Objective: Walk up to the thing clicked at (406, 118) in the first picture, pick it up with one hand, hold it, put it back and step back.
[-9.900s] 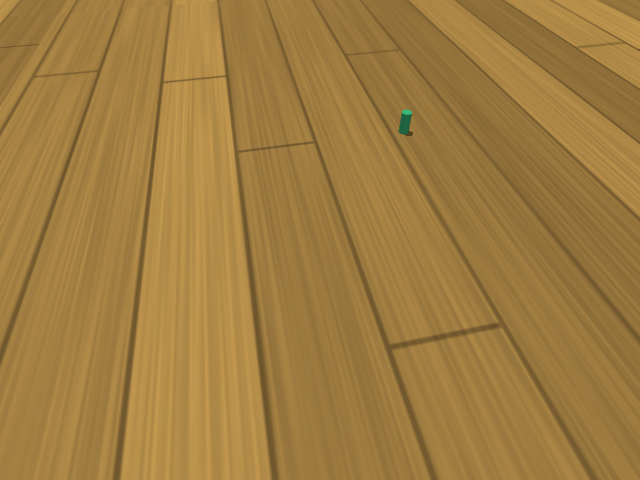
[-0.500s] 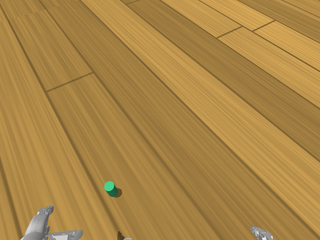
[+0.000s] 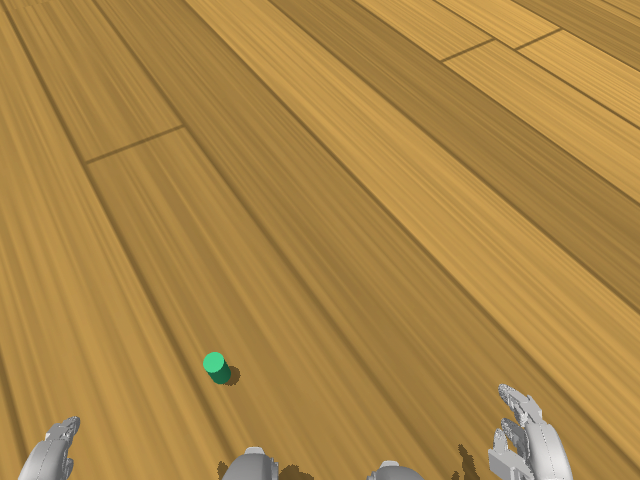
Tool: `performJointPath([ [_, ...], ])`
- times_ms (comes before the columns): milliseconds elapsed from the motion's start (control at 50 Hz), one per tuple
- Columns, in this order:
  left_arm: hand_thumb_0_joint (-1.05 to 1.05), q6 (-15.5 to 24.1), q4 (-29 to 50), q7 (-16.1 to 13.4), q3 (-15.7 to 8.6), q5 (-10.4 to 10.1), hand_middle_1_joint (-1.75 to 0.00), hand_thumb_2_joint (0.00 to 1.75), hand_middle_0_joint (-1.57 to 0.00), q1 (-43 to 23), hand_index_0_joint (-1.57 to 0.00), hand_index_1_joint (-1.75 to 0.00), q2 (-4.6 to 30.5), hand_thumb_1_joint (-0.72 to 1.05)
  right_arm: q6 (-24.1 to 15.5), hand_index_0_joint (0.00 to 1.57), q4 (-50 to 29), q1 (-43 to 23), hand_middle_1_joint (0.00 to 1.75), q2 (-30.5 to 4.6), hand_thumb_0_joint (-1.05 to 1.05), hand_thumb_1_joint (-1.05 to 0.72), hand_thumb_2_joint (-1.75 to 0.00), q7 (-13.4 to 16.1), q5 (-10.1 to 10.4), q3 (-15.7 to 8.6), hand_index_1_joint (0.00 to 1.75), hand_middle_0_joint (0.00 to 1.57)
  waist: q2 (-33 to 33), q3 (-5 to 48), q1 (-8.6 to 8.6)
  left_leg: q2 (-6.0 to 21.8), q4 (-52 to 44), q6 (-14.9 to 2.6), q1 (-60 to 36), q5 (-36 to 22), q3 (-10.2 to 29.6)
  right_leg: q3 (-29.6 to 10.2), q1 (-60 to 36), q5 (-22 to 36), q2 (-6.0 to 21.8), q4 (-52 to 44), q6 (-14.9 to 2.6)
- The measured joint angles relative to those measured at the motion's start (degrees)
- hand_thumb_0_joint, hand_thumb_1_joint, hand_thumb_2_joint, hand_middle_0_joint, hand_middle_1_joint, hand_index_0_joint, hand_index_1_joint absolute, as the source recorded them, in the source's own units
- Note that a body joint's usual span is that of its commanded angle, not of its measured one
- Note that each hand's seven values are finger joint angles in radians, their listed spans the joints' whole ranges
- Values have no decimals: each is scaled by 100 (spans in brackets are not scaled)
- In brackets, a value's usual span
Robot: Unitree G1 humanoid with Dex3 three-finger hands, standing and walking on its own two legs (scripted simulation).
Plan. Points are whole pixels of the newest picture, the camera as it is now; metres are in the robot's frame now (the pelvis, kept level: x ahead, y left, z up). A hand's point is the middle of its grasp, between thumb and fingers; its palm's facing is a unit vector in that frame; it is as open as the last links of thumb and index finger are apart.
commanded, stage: go down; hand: left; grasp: from the side
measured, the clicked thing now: (217, 368) +0.43 +0.27 -0.65
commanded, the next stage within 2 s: none
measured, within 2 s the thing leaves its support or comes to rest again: neither
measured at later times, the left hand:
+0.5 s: hand (86, 451) +0.18 +0.33 -0.18, palm faces +0.21 -0.93 -0.31, open 17.5 cm
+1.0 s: hand (84, 394) +0.28 +0.40 -0.26, palm faces +0.29 -0.94 -0.19, open 16.8 cm
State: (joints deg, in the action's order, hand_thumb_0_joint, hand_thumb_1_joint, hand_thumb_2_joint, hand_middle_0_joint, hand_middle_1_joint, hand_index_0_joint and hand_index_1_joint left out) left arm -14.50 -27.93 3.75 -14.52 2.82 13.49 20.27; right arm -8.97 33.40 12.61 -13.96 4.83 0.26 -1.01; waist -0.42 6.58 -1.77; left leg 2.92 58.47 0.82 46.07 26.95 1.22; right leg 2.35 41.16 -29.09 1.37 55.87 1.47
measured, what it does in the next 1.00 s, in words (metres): lowers itself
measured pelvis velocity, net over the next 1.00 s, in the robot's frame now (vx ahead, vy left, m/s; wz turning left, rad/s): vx -0.09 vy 0.00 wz -0.08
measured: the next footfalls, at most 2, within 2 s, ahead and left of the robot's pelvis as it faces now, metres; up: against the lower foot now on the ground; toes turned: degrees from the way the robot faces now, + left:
none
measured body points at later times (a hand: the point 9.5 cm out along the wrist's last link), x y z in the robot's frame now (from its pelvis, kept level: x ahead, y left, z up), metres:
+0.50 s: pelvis -0.04 +0.00 -0.09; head +0.09 +0.03 +0.34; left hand +0.17 +0.38 -0.16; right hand +0.13 -0.26 -0.17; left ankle +0.01 +0.12 -0.68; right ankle -0.02 -0.14 -0.68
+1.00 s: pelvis -0.09 +0.00 -0.23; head +0.12 +0.04 +0.17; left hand +0.26 +0.45 -0.24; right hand +0.06 -0.27 -0.34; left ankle +0.01 +0.12 -0.68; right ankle -0.02 -0.14 -0.68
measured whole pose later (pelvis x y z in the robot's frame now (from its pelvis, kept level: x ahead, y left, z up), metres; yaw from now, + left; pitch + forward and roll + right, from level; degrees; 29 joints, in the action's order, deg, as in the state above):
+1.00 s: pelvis -0.09 +0.00 -0.23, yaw -5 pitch +33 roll -6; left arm 22.2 -59.4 29.1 -45.3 -7.7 -24.7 44.2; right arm -9.4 38.3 7.1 -17.9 2.8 -2.7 3.8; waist 2.0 7.6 -2.1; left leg 3.7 110.7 1.2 108.1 35.7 6.1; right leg 3.4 102.1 -39.4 -0.1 108.9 1.1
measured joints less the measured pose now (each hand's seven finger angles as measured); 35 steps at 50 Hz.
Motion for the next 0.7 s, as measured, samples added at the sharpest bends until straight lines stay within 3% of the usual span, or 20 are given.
performJointPath([
  [120,-1,103,269,134,-163,-82,-12,6,-10,136,-9,-12,34,-58,-78,20,-98,10,30,26,1,-88,-88,-2,-36,-3,30,21,7,20,5,17,404,4,458,119,37,13,447,-126,-15,401,-7],
  [340,-1,668,269,325,-487,-274,-8,2,-11,157,-10,-8,152,-59,-202,20,-103,31,30,32,1,-91,-89,-64,-78,-6,30,21,20,71,41,15,1143,-2,1358,267,85,17,1343,-311,-12,1177,-9],
  [440,-1,1423,-435,551,-933,-466,-7,2,-11,-549,-10,-7,422,-59,-360,20,-57,-83,30,-70,1,-92,-90,-84,-97,27,30,21,92,185,65,0,1833,1,2233,396,109,-3,2237,-498,6,1945,-19],
  [560,-1,2380,-1228,1134,-1458,-663,-10,7,-9,-1671,-7,-10,961,-56,-391,20,60,-309,30,-227,1,-92,-90,-93,-115,55,30,21,192,284,43,1,2924,37,3501,625,185,-1,3497,-783,-1,3085,-32],
  [700,-1,2917,-2127,1671,-2077,-837,-12,11,-7,-2660,-5,-12,1500,-49,-210,20,180,-457,30,-324,1,-90,-90,-154,-124,179,30,21,157,315,-25,59,3850,32,4635,792,271,13,4605,-936,-75,3973,-39],
])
